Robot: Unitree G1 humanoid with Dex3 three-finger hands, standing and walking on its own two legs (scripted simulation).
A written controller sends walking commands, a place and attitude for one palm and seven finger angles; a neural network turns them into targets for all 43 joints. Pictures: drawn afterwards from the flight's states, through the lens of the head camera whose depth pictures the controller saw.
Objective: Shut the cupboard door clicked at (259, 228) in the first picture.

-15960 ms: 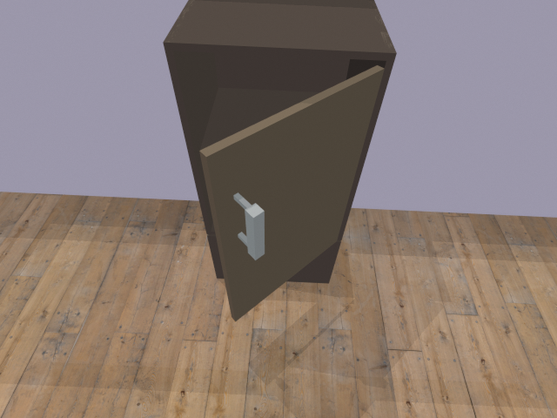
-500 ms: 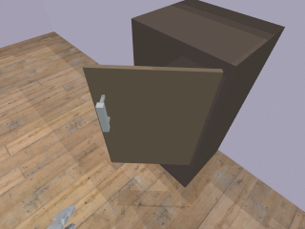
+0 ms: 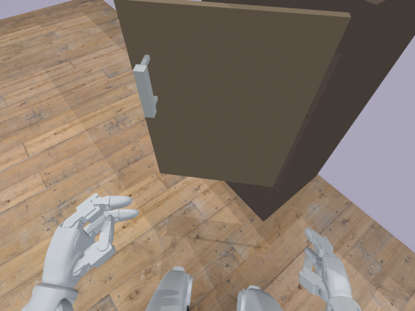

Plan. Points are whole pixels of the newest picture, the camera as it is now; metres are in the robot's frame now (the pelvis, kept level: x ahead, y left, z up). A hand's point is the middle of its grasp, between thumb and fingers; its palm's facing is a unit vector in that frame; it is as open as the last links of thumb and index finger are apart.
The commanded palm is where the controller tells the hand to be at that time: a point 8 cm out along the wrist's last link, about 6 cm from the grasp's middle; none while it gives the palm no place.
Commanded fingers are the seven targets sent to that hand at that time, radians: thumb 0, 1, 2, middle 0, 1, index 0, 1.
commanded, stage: raise the hand and make a fist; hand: left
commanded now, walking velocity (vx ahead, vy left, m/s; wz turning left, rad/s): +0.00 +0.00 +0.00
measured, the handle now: (148, 87) +0.55 +0.20 +0.10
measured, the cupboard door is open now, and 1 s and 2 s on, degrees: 44 44 44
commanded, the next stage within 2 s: bring the fist close to the handle in 1.30 s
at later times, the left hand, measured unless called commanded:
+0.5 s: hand (99, 224) +0.23 +0.20 +0.08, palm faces -0.02 -1.00 -0.02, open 3.3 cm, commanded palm +0.21 +0.26 +0.08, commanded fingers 0.00 0.90 0.90 -1.23 -1.42 -1.23 -1.42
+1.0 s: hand (90, 210) +0.25 +0.22 +0.10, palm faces -0.03 -1.00 -0.03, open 3.1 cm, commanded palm +0.23 +0.27 +0.10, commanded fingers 0.00 0.90 0.90 -1.30 -1.50 -1.30 -1.50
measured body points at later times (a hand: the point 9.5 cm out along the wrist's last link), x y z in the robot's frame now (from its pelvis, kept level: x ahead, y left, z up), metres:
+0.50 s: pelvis +0.02 +0.03 +0.02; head +0.08 +0.04 +0.47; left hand +0.23 +0.26 +0.08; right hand +0.20 -0.21 -0.05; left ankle +0.07 +0.12 -0.62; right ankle +0.03 -0.07 -0.62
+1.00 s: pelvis +0.02 +0.03 +0.04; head +0.07 +0.04 +0.48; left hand +0.25 +0.27 +0.10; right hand +0.19 -0.20 -0.04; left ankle +0.07 +0.12 -0.62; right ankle +0.03 -0.07 -0.62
